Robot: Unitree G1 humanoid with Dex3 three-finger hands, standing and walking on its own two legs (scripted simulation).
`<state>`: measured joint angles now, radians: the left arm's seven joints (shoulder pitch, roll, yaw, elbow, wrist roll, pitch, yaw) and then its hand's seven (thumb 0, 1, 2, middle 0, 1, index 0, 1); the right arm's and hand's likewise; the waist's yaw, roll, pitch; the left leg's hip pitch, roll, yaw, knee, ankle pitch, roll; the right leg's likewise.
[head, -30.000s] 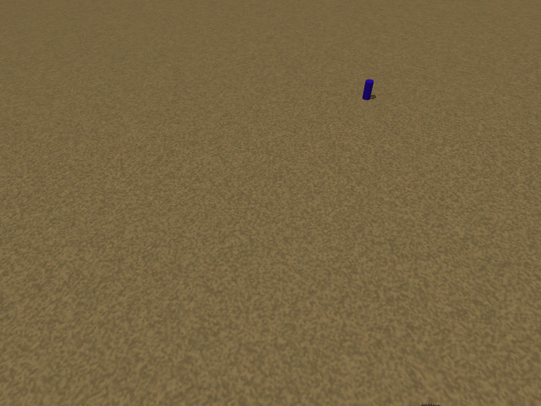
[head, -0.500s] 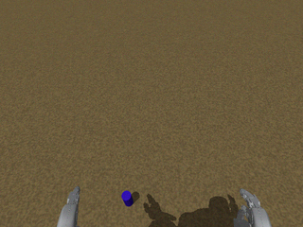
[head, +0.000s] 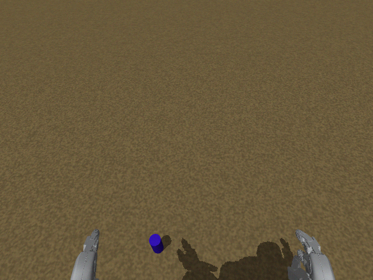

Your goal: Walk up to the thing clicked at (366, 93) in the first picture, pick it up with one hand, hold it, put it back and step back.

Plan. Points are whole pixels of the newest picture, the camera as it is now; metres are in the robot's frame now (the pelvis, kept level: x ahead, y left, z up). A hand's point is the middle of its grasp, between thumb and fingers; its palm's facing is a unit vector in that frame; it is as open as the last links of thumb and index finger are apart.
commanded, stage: home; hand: left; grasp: from the side
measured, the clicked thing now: (156, 244) +0.39 +0.19 -0.66
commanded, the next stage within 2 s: stand in 0.44 s
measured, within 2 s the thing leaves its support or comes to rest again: neither
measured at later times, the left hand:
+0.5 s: hand (111, 264) +0.18 +0.19 -0.06, palm faces +0.10 -0.95 -0.28, open 17.5 cm
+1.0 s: hand (102, 278) +0.16 +0.22 -0.09, palm faces -0.02 -0.94 -0.33, open 9.1 cm
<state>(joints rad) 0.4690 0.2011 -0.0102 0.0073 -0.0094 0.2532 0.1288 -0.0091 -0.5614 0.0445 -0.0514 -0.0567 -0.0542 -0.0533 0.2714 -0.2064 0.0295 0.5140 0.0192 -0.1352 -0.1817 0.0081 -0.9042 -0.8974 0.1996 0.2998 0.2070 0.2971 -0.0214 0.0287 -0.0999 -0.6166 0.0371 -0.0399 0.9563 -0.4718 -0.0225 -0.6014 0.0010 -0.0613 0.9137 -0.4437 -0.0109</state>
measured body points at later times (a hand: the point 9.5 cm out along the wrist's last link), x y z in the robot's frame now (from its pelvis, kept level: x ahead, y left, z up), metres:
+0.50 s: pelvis +0.01 +0.01 +0.00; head +0.04 +0.01 +0.45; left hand +0.17 +0.24 -0.04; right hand +0.17 -0.23 -0.07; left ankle +0.01 +0.13 -0.69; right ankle +0.01 -0.11 -0.69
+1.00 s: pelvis +0.00 +0.01 +0.01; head +0.03 +0.02 +0.46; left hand +0.16 +0.27 -0.07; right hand +0.15 -0.24 -0.09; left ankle +0.01 +0.13 -0.69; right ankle +0.01 -0.11 -0.69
